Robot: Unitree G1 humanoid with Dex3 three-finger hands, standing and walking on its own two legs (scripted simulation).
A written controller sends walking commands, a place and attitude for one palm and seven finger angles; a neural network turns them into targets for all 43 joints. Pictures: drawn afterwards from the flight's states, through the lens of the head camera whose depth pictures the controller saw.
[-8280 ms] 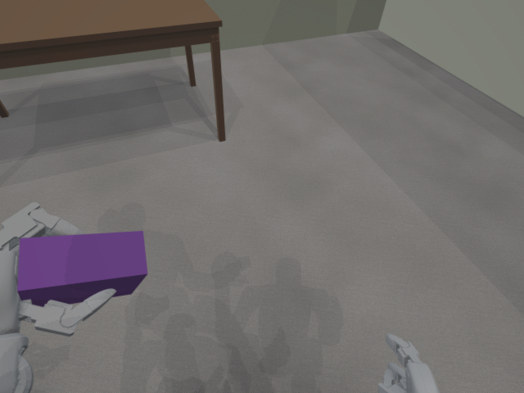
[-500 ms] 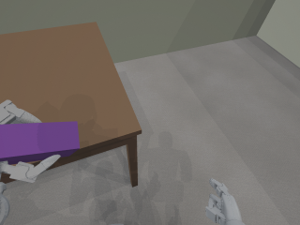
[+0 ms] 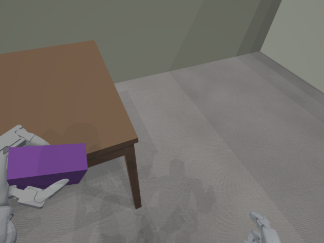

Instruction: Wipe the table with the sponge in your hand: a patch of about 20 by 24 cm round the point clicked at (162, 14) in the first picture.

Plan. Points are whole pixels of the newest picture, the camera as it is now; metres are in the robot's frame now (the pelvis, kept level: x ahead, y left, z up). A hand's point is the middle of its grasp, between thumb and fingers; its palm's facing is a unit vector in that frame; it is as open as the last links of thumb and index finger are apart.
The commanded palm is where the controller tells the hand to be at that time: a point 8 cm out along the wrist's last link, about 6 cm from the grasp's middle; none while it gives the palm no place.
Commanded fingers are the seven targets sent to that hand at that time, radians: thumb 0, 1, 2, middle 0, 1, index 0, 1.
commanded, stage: come to a stop and stand still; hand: left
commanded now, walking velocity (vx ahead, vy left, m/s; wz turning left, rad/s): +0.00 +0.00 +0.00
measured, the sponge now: (60, 167) +0.23 +0.21 +0.14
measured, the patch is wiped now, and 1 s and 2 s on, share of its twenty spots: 0.00 0.00 0.00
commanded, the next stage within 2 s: look again from close up in 0.86 s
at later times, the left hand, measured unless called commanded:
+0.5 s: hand (21, 179) +0.19 +0.26 +0.15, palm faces +0.39 -0.84 -0.38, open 9.5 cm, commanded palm +0.13 +0.30 +0.18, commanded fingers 0.00 0.10 1.30 -1.20 -1.60 -1.20 -1.60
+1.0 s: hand (11, 163) +0.21 +0.28 +0.17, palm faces +0.41 -0.79 -0.46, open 9.5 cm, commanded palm +0.14 +0.30 +0.18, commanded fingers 0.00 0.10 1.30 -1.20 -1.60 -1.20 -1.60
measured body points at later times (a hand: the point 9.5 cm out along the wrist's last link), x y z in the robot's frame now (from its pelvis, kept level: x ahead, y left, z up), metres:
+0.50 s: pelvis -0.03 +0.02 +0.00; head -0.02 +0.02 +0.45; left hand +0.16 +0.30 +0.17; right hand +0.12 -0.20 -0.09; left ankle +0.01 +0.12 -0.74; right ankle +0.01 -0.08 -0.74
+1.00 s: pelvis -0.02 +0.02 +0.00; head +0.00 +0.03 +0.45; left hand +0.18 +0.32 +0.20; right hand +0.16 -0.20 -0.08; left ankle +0.01 +0.12 -0.74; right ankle +0.01 -0.08 -0.74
